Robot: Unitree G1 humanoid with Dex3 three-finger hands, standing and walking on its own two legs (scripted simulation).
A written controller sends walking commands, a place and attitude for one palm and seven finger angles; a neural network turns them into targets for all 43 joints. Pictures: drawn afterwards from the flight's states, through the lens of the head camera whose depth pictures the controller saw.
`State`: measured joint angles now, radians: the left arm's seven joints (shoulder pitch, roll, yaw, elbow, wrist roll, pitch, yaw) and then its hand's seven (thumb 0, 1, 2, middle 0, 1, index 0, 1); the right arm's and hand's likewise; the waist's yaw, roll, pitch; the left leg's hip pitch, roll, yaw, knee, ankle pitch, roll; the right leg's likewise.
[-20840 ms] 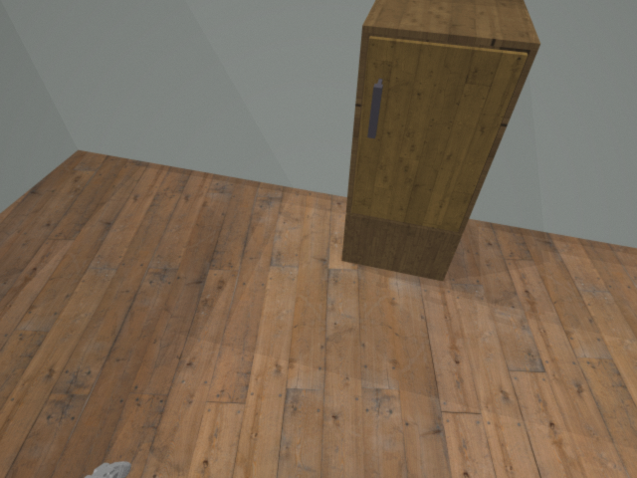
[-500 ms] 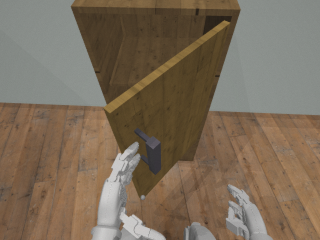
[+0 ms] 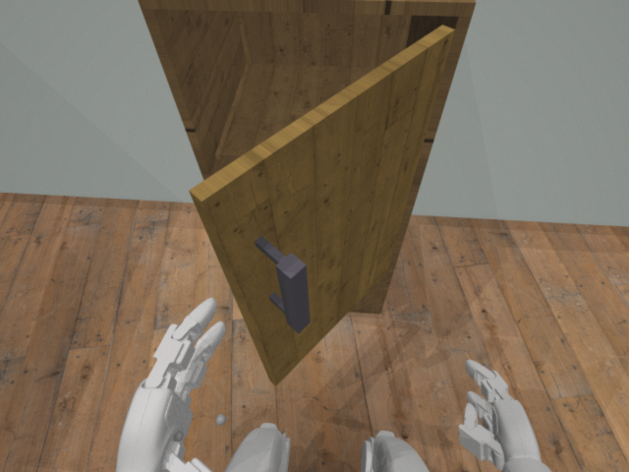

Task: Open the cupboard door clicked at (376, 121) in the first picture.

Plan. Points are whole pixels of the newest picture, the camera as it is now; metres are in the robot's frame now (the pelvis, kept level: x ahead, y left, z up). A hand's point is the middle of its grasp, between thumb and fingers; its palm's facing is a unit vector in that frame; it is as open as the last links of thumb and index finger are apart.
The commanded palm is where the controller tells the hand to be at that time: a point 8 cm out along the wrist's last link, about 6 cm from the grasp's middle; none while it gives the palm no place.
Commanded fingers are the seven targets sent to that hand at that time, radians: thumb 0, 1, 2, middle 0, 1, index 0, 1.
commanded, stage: draw the hand back to the body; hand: left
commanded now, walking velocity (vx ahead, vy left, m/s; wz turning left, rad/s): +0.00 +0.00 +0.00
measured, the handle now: (283, 287) +0.32 +0.06 +0.06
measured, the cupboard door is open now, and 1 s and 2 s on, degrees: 51 51 51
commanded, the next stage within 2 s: step back with the hand held close in 1.58 s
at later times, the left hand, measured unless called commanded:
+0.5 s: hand (123, 387) +0.19 +0.17 +0.14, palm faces -0.02 -1.00 -0.07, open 16.2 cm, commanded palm +0.15 +0.24 +0.16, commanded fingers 0.00 -0.29 0.39 -0.16 -0.30 -0.16 -0.30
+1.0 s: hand out of the picture +0.22 +0.27 +0.23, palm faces +0.34 -0.85 -0.40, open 11.5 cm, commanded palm +0.17 +0.32 +0.25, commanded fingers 0.00 0.58 0.76 -0.19 -0.30 -0.19 -0.30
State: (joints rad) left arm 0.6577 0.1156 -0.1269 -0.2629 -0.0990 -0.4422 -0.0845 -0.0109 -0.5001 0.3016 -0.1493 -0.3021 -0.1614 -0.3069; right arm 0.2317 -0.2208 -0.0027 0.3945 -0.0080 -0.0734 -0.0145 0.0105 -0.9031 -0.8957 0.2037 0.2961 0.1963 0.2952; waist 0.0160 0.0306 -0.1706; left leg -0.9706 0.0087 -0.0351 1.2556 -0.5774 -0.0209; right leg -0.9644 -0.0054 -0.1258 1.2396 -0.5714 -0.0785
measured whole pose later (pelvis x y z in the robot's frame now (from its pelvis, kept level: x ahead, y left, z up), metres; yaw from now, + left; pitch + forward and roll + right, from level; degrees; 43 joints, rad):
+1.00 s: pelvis +0.04 +0.05 +0.10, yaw -1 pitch -2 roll -1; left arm 0.57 0.33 0.19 -0.47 -0.03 -0.02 0.13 0.00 0.25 0.62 -0.18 -0.30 -0.19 -0.30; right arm 0.24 -0.21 0.08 0.55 0.00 -0.12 -0.09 0.01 -0.90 -0.90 0.21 0.30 0.20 0.30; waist 0.07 0.06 -0.04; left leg -0.20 -0.03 0.01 0.57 -0.34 0.04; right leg -0.19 -0.02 -0.07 0.53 -0.31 0.00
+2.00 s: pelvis +0.00 +0.03 +0.11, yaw -2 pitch +0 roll -1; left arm 0.57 0.39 0.36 -0.46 -0.05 -0.12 0.11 0.02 0.89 0.90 -0.21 -0.30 -0.21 -0.30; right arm 0.16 -0.25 -0.01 0.59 0.00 -0.02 -0.09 0.01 -0.90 -0.90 0.21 0.30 0.20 0.30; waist 0.01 0.05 0.04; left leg -0.22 0.00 0.02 0.45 -0.22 0.02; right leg -0.22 0.02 -0.06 0.40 -0.18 -0.02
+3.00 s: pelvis -0.15 +0.04 +0.10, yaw -4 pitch +6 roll -2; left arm 0.52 0.47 0.44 -0.61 -0.07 -0.22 0.14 0.01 0.89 0.90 -0.21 -0.30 -0.21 -0.30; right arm 0.11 -0.14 0.03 0.62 -0.04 -0.12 -0.04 0.01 -0.90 -0.90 0.21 0.30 0.20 0.30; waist 0.03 -0.04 -0.01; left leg -0.52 0.04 0.05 0.27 0.13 0.03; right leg -0.09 0.05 -0.02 0.43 -0.39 -0.04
